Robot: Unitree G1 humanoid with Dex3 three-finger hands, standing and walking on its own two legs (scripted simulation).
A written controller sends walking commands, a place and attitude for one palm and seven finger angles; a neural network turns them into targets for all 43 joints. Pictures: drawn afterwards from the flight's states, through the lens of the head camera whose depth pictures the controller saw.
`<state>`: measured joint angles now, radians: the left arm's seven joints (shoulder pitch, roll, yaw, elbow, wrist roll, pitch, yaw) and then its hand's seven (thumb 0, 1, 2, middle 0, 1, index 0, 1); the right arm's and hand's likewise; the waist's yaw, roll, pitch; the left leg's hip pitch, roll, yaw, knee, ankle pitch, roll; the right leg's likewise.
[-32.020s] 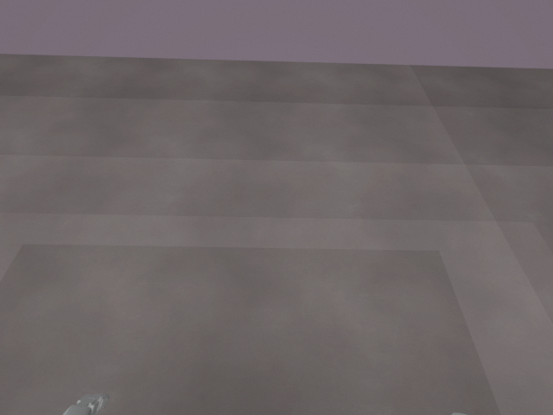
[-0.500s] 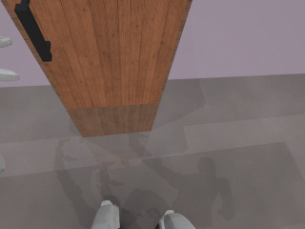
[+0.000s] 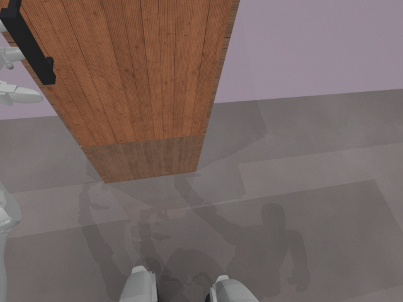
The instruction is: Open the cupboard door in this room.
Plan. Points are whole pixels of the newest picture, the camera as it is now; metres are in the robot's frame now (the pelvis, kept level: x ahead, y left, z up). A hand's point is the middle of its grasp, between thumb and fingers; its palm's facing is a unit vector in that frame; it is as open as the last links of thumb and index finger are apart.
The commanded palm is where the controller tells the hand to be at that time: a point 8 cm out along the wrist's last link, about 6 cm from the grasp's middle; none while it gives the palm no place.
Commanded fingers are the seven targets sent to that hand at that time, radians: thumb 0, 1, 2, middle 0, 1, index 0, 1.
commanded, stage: slide the fingers in behind the handle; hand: left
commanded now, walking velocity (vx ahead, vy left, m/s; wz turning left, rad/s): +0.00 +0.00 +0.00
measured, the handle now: (33, 43) +0.57 +0.26 +0.12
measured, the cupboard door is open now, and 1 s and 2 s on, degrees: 0 0 0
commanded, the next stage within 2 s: close the thumb around the handle in 1.02 s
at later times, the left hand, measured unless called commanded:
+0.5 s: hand (32, 70) +0.51 +0.25 +0.12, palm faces +0.10 -0.99 +0.00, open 14.0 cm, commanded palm +0.49 +0.29 +0.12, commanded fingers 0.00 -0.50 0.30 -0.30 -1.20 -0.30 -1.20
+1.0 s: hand (36, 69) +0.51 +0.24 +0.12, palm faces +0.11 -0.99 +0.00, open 14.0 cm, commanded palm +0.49 +0.28 +0.12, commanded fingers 0.00 -0.50 0.30 -0.30 -1.20 -0.30 -1.20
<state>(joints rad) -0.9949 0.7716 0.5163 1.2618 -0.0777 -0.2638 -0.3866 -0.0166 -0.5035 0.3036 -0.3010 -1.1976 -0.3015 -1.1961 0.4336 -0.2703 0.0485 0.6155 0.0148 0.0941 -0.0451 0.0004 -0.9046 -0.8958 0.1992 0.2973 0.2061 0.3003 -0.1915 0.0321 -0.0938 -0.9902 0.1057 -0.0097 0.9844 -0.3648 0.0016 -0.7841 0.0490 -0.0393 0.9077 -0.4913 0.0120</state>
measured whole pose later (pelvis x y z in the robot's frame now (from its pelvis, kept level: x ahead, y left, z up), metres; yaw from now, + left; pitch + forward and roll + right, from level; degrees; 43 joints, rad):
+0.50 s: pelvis +0.00 +0.00 +0.00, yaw +1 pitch +19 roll -4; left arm -0.95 0.63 0.45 1.21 -0.09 -0.28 -0.30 -0.02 -0.50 0.30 -0.30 -1.20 -0.30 -1.20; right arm 0.40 -0.27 0.03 0.62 0.01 0.09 -0.02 0.00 -0.91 -0.90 0.20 0.30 0.21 0.30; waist -0.17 0.03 -0.11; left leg -0.94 0.09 -0.01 0.97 -0.37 0.00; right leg -0.73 0.04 -0.04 0.90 -0.50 0.01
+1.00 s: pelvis +0.00 -0.01 +0.00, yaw +1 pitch +19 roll -4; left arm -0.95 0.64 0.46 1.23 -0.09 -0.30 -0.29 -0.02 -0.50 0.30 -0.30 -1.20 -0.30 -1.20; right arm 0.44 -0.27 0.02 0.64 0.01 0.09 -0.03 0.00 -0.91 -0.90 0.20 0.30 0.21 0.30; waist -0.18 0.04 -0.10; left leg -0.93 0.10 -0.01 0.96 -0.36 -0.01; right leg -0.74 0.05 -0.04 0.90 -0.50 0.00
